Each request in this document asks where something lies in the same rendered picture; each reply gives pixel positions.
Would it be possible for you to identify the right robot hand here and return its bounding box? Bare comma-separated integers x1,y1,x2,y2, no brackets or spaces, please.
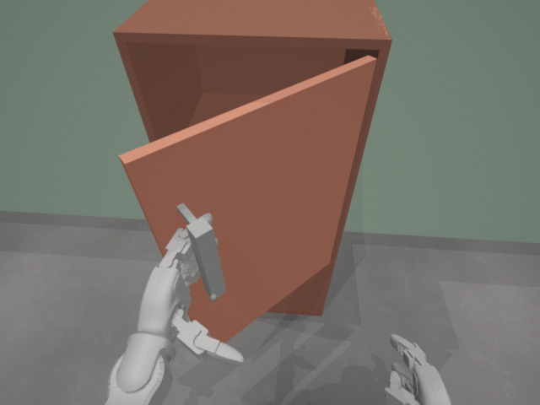
385,334,451,405

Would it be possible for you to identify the left robot hand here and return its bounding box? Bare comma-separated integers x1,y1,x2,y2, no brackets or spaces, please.
137,213,245,366

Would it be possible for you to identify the left robot forearm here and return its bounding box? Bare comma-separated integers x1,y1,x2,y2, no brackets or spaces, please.
104,332,176,405

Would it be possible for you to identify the cupboard door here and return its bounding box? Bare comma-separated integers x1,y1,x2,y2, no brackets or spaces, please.
119,55,377,343

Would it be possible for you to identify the handle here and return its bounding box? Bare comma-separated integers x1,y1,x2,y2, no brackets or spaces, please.
176,203,226,297

